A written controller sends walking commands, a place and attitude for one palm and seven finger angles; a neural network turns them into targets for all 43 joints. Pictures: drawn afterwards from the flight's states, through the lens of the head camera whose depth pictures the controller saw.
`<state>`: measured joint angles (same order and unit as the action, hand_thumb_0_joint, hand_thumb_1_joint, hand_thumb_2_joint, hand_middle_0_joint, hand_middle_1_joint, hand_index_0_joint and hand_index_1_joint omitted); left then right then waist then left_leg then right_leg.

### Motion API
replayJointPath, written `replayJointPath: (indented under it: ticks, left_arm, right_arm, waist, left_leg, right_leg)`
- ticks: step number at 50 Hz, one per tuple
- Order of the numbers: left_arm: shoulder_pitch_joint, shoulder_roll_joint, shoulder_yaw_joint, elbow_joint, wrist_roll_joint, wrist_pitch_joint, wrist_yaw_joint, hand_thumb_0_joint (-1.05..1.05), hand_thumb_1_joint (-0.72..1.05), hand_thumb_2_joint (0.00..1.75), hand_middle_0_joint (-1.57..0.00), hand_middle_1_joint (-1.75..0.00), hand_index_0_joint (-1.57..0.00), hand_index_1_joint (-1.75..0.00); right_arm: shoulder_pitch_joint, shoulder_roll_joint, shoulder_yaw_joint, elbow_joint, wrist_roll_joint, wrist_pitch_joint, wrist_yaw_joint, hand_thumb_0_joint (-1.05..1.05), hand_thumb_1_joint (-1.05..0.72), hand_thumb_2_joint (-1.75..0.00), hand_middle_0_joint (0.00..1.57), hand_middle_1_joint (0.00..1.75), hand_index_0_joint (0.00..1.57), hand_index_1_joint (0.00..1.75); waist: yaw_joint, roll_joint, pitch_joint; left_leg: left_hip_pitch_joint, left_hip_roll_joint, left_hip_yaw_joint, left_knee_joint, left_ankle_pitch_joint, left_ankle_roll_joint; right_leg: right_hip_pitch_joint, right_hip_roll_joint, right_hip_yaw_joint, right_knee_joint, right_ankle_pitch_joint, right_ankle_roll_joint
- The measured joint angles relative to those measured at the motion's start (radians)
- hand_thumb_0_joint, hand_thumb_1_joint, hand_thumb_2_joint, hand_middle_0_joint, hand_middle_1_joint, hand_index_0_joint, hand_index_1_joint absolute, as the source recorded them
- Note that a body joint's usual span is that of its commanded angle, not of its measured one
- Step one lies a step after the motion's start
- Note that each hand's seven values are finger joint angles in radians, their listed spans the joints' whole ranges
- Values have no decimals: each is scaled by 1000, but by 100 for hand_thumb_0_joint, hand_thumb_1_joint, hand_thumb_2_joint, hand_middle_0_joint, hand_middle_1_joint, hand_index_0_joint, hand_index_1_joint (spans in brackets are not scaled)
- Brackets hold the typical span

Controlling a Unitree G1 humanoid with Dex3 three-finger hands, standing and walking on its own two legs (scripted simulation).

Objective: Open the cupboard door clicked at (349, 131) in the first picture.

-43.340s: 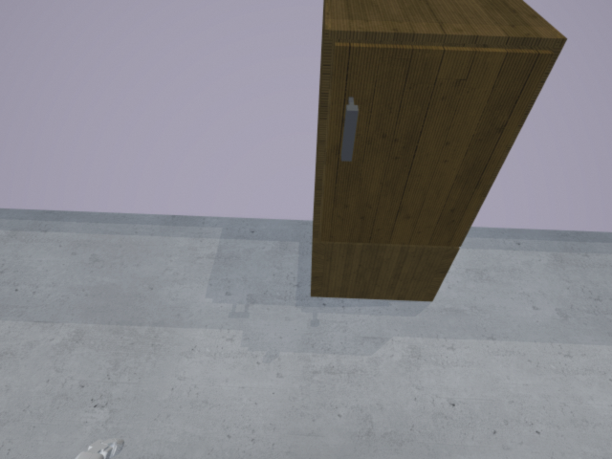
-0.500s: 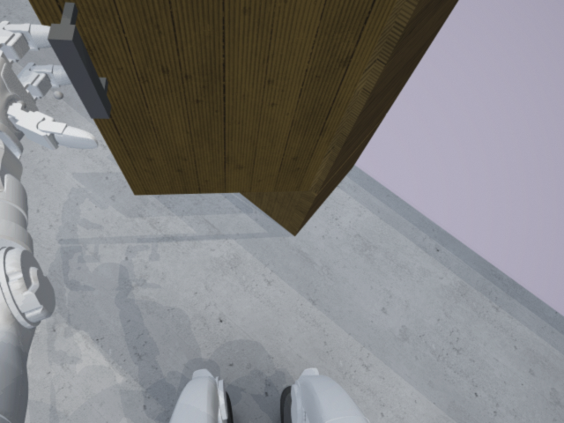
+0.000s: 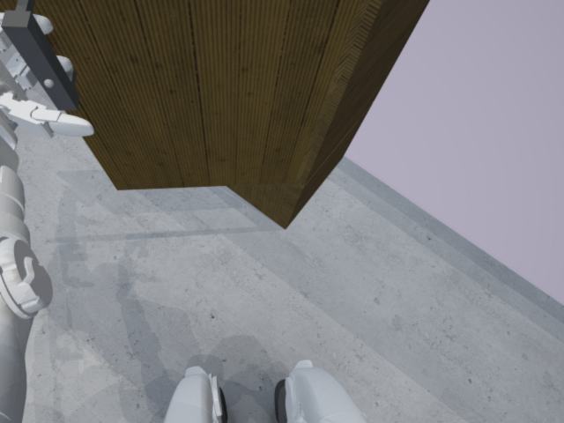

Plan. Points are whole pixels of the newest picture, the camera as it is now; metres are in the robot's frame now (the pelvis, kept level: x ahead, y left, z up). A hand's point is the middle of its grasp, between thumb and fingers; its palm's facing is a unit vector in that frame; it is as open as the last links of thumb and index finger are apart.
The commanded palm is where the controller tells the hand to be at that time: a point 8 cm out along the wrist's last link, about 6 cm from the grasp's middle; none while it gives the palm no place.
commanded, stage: slide the fingers in behind the handle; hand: left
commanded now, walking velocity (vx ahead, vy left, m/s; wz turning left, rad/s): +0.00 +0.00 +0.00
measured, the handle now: (49, 54) +0.59 +0.24 +0.08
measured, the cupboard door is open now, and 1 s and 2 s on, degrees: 43 43 64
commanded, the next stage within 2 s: close the thumb around the handle in 0.42 s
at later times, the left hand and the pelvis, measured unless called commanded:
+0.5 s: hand (50, 87) +0.53 +0.23 +0.09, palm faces +0.01 -1.00 -0.01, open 14.0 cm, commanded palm +0.52 +0.26 +0.08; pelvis +0.01 +0.00 +0.00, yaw +0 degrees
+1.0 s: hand (51, 89) +0.52 +0.23 +0.09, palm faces +0.02 -1.00 -0.01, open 8.0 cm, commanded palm +0.51 +0.26 +0.08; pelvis +0.00 +0.01 +0.00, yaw +0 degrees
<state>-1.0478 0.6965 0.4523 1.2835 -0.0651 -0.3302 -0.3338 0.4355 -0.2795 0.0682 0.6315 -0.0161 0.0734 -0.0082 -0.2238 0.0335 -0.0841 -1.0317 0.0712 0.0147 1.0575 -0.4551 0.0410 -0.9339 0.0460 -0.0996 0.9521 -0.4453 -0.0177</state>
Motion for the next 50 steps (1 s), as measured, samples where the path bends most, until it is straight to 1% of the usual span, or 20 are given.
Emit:
replayJointPath:
  ticks: [4, 9, 13, 17, 24, 31, 34, 38, 47, 50]
  left_arm:
    - [12, -5, -12, -16, 3, -5, 2, -1, -50, 30, -30, -119, -30, -122]
    - [38, -26, 8, -38, -7, -7, -10, -1, -50, 30, -30, -119, -30, -121]
    - [61, -29, 22, -47, -4, -5, -5, -1, -50, 30, -30, -119, -30, -121]
    - [70, -32, 8, -48, -7, -13, 1, -1, -50, 30, -30, -119, -30, -120]
    - [50, -45, -19, -37, -15, -15, -5, -1, -50, 30, -30, -119, -29, -120]
    - [70, -70, -4, -61, -15, -28, 5, -1, -47, 31, -30, -120, -30, -121]
    - [89, -74, 0, -74, -13, -22, 12, -1, -40, 35, -31, -121, -30, -121]
    - [107, -80, -2, -78, -15, -30, 16, -1, -25, 41, -32, -122, -31, -123]
    - [73, -83, -31, -51, -12, -41, 30, 0, 20, 60, -33, -126, -35, -128]
    - [66, -86, -27, -47, -13, -46, 31, 0, 37, 67, -34, -128, -36, -130]
  right_arm:
    - [-2, 0, -4, -2, 1, -2, 2, 0, -90, -89, 21, 30, 20, 30]
    - [-7, 0, -7, -3, 3, 1, 4, 0, -90, -89, 21, 30, 20, 30]
    - [-10, 1, -8, -13, 5, 2, 4, 0, -90, -89, 21, 30, 20, 30]
    - [-12, 2, -10, -14, 7, 3, 6, 0, -90, -89, 21, 30, 20, 30]
    - [-21, 1, -12, -5, 5, -1, 4, 0, -90, -89, 21, 30, 20, 30]
    - [-21, 1, -17, -4, 1, 4, 8, 0, -90, -89, 21, 30, 20, 30]
    - [-16, 3, -17, -9, 2, 8, 10, 0, -90, -89, 21, 30, 20, 30]
    - [-10, 6, -16, -9, 4, 13, 12, 0, -90, -89, 21, 30, 20, 30]
    - [-14, 6, -16, 3, 0, 4, 8, 0, -90, -89, 21, 30, 20, 30]
    - [-16, 3, -16, 8, -2, 2, 8, 0, -90, -89, 21, 30, 20, 30]
  waist:
    - [3, 1, 1]
    - [8, 2, -5]
    - [9, 2, -9]
    - [15, 3, -11]
    - [21, 2, -9]
    - [21, 1, -16]
    - [21, 3, -18]
    - [26, 4, -19]
    - [25, 7, -12]
    - [26, 7, -11]
  left_leg:
    - [0, 2, 0, 1, -2, -2]
    - [13, 3, 7, -6, -4, -2]
    - [27, 4, 12, -13, -7, -1]
    - [37, 1, 12, -16, -8, 0]
    - [31, -6, 7, -12, -8, 3]
    - [37, -6, 15, -13, -11, 7]
    - [46, -6, 18, -18, -10, 8]
    - [61, -6, 20, -24, -9, 10]
    - [49, -12, 14, -15, -4, 12]
    - [45, -13, 15, -13, -3, 13]
  right_leg:
    - [-1, 2, 1, 2, -2, -2]
    - [8, 3, 8, -3, -3, -1]
    - [20, 4, 13, -10, -3, 0]
    - [31, 2, 14, -13, -5, 2]
    - [29, -4, 9, -10, -8, 5]
    - [31, -5, 17, -11, -7, 10]
    - [40, -4, 20, -16, -5, 11]
    - [54, -4, 23, -22, -2, 13]
    - [46, -10, 16, -14, -1, 14]
    - [40, -11, 18, -9, 0, 15]
